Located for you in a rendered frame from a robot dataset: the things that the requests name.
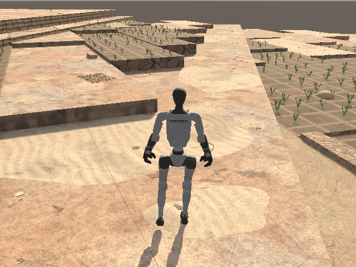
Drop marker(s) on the robot right hand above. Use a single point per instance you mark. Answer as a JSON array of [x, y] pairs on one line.
[[209, 159]]

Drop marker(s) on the robot right upper arm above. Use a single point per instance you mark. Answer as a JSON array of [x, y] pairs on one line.
[[199, 127]]

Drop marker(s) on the robot left upper arm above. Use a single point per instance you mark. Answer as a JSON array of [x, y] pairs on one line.
[[158, 125]]

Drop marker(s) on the robot left hand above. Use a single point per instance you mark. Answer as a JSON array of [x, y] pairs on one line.
[[148, 155]]

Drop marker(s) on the robot left thigh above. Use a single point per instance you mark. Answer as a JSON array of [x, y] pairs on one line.
[[164, 163]]

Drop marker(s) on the robot left forearm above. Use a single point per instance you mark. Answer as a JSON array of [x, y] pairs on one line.
[[150, 145]]

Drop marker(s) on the robot right forearm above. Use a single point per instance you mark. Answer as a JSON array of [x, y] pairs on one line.
[[205, 147]]

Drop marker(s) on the robot right foot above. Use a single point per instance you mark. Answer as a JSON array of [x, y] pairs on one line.
[[184, 219]]

